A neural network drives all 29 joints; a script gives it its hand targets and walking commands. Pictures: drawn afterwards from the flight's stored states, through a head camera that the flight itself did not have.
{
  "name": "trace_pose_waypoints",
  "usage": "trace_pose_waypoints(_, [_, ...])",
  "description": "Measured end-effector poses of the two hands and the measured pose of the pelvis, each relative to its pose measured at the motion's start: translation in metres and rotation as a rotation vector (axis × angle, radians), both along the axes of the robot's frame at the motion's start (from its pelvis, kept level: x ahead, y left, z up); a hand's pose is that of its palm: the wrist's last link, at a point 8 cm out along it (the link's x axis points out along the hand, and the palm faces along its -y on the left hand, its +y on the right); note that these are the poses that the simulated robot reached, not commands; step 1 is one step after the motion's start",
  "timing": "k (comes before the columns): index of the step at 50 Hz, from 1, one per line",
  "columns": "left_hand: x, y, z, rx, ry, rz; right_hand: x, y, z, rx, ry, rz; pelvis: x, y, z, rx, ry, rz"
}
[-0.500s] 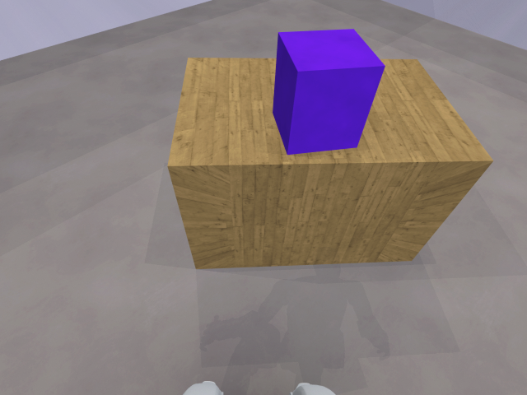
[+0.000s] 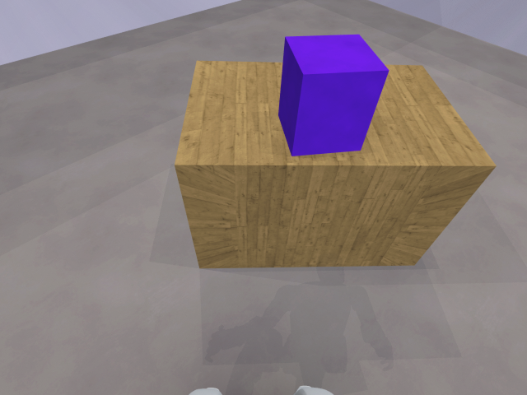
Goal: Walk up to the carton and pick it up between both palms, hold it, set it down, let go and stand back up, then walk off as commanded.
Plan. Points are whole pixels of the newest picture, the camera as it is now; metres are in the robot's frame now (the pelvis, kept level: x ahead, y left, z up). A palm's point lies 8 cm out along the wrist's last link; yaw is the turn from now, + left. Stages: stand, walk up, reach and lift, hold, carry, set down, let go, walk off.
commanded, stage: walk up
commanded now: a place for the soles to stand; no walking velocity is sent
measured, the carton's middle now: (324, 96) +0.87 -0.17 -0.02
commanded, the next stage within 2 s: none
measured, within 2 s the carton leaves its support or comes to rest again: neither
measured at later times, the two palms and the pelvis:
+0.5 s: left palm out of the picture +0.08 +0.22 -0.08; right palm out of the picture +0.13 -0.40 -0.11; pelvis +0.06 -0.10 +0.02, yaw +2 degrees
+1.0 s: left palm (149, 367) +0.19 +0.19 -0.11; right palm (458, 289) +0.34 -0.38 -0.11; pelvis +0.22 -0.11 +0.00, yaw +4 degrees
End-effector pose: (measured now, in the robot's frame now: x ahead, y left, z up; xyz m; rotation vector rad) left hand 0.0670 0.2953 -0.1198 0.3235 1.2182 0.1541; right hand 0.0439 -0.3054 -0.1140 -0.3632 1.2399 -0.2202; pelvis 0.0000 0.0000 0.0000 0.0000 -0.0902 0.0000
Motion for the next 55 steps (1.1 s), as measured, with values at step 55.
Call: trace_pose_waypoints(55, [0.198, -0.103, 0.027, 0.04, -0.008, 0.045, 0.306, -0.094, 0.008, 0.086, -0.183, 0.119, 0.25, -0.114, 0.007, 0.043, -0.029, 0.03])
